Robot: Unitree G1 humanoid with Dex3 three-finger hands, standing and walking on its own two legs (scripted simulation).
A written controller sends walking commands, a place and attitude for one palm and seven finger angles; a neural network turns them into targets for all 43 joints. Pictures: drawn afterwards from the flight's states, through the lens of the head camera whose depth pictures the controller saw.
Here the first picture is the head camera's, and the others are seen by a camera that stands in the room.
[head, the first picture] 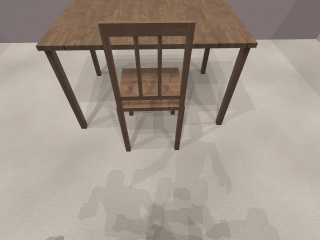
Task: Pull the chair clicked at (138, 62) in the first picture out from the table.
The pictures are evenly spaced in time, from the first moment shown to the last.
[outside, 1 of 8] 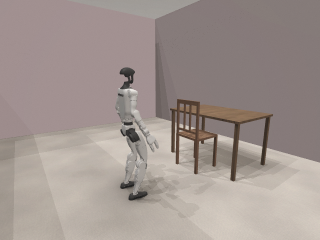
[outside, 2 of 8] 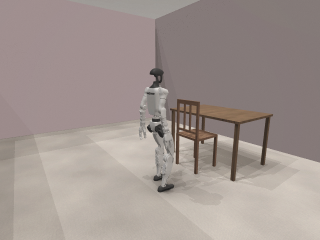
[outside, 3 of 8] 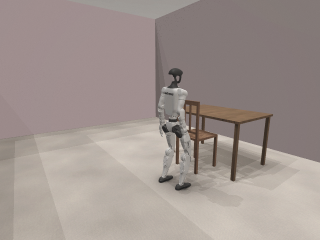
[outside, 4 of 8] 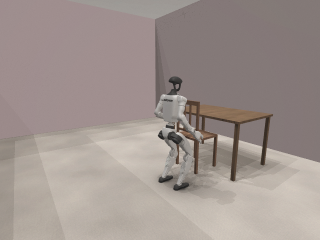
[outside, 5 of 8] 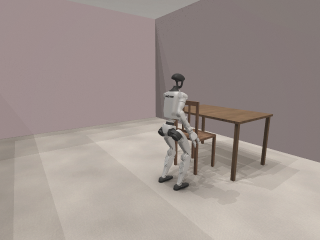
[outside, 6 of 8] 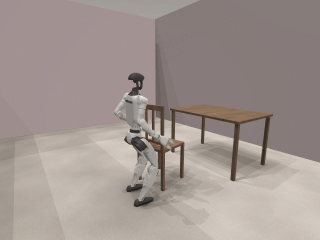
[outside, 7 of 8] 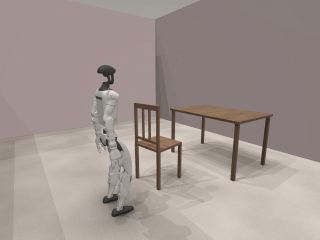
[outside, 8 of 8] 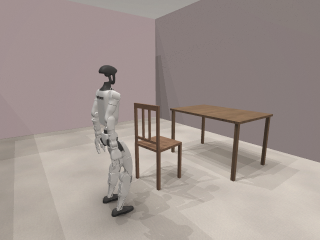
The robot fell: no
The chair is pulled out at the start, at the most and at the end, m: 0.00 0.63 0.63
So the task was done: yes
